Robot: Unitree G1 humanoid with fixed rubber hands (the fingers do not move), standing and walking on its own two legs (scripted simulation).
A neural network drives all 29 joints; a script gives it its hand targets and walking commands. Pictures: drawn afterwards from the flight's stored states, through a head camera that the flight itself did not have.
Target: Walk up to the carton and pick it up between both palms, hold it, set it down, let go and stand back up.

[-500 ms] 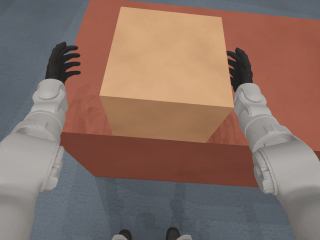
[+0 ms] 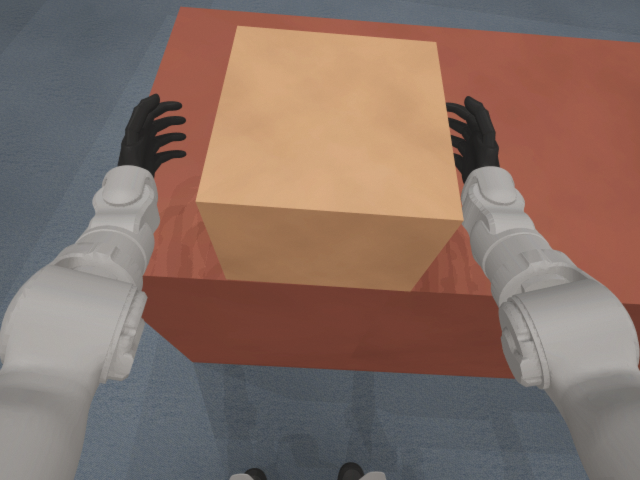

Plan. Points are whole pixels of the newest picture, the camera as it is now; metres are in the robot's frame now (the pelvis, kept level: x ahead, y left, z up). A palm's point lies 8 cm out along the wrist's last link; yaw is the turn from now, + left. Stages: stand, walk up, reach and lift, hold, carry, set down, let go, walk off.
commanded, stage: reach and lift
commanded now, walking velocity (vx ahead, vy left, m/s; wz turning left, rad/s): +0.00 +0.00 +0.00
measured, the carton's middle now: (327, 164) +0.53 -0.01 +0.02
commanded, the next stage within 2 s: none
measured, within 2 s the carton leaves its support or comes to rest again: neither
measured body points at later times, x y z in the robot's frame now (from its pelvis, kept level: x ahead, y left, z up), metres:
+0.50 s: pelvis +0.01 +0.01 +0.01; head +0.14 +0.01 +0.44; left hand +0.50 +0.18 +0.06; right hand +0.50 -0.18 +0.07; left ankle +0.00 +0.13 -0.71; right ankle +0.01 -0.12 -0.71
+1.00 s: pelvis +0.03 +0.01 +0.03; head +0.17 +0.00 +0.46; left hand +0.50 +0.18 +0.06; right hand +0.49 -0.18 +0.06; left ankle +0.00 +0.13 -0.71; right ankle +0.01 -0.12 -0.71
